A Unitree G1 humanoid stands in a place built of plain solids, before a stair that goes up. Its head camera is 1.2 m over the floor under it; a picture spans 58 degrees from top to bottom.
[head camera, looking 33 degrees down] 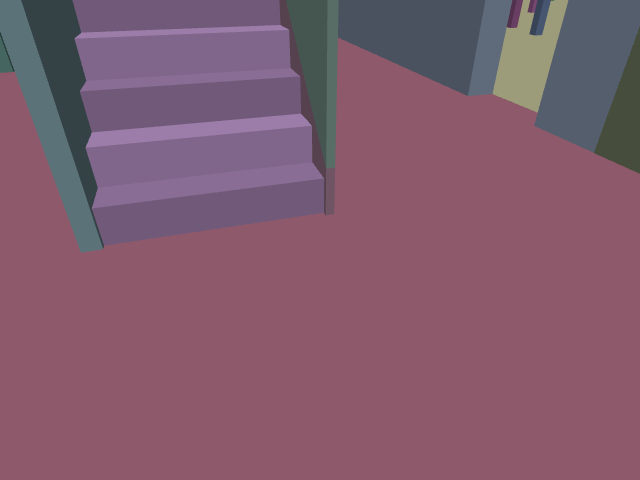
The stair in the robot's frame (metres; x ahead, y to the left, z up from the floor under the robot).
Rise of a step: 0.21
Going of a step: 0.23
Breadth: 1.15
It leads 17 degrees to the left of straight ahead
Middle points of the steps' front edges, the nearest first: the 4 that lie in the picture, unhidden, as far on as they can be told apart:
1.96 0.53 0.21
2.18 0.59 0.43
2.41 0.66 0.64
2.63 0.73 0.85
